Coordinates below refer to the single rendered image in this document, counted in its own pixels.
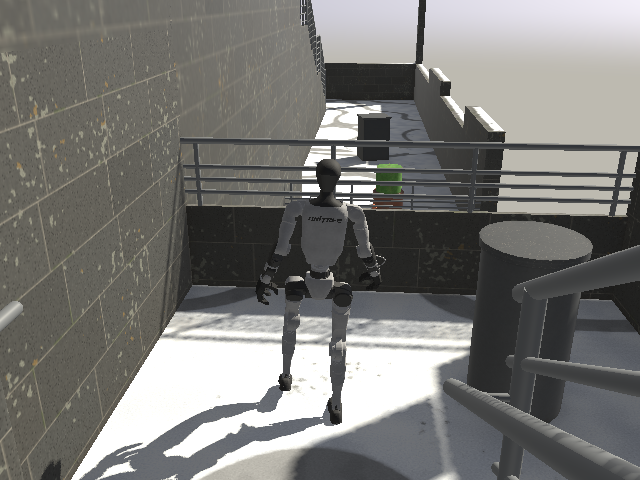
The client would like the robot right forearm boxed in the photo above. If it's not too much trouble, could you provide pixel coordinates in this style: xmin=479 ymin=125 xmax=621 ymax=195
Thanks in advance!
xmin=362 ymin=243 xmax=380 ymax=277

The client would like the robot left foot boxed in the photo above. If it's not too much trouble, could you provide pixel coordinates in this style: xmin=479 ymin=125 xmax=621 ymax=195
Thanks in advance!
xmin=278 ymin=374 xmax=292 ymax=391

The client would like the left robot upper arm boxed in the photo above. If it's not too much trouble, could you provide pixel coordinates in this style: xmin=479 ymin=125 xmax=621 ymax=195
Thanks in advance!
xmin=274 ymin=200 xmax=306 ymax=256

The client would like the right robot thigh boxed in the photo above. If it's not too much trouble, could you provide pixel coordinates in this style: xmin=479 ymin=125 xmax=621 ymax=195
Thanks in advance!
xmin=329 ymin=281 xmax=353 ymax=360

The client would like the right robot upper arm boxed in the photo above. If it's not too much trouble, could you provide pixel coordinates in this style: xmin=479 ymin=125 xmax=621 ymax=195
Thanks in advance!
xmin=346 ymin=203 xmax=372 ymax=258

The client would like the robot left forearm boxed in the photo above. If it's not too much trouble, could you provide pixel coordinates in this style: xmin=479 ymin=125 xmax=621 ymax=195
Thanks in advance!
xmin=260 ymin=240 xmax=283 ymax=284

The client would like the robot left hand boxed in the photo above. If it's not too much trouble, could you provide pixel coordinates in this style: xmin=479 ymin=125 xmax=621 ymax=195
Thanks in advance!
xmin=255 ymin=278 xmax=278 ymax=305

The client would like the robot right hand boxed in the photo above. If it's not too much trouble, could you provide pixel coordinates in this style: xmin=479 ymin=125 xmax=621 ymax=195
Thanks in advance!
xmin=359 ymin=272 xmax=382 ymax=291

